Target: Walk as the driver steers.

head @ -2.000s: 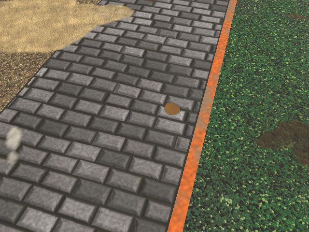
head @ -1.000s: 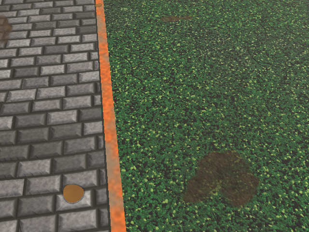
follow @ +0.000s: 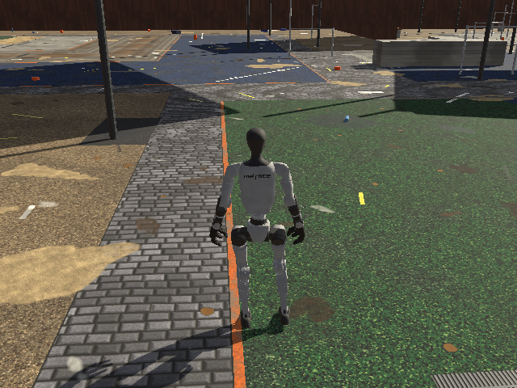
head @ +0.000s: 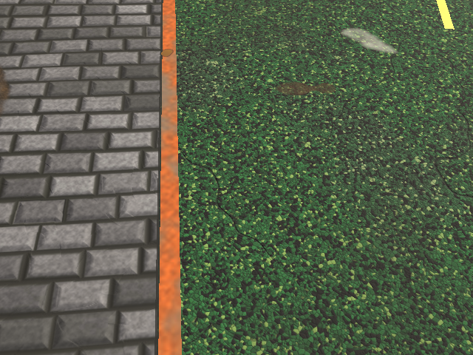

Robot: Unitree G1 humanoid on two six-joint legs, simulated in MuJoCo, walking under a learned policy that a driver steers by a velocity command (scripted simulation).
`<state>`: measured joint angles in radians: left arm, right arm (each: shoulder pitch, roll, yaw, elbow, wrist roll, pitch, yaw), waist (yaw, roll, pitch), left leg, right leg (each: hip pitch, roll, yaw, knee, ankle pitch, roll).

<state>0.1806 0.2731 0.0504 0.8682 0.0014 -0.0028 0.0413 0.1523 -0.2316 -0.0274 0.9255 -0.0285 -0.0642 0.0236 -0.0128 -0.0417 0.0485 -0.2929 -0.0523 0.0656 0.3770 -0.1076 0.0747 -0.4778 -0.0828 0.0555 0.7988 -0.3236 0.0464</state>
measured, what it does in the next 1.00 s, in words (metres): walks ahead: right foot, then right foot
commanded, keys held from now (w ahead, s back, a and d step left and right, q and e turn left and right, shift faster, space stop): no key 0.14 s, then w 0.86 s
